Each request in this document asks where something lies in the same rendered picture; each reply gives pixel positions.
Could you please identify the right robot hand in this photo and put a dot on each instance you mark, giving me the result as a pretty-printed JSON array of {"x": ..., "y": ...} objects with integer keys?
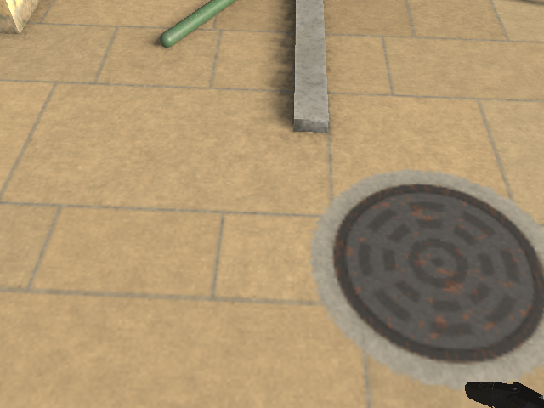
[{"x": 503, "y": 395}]

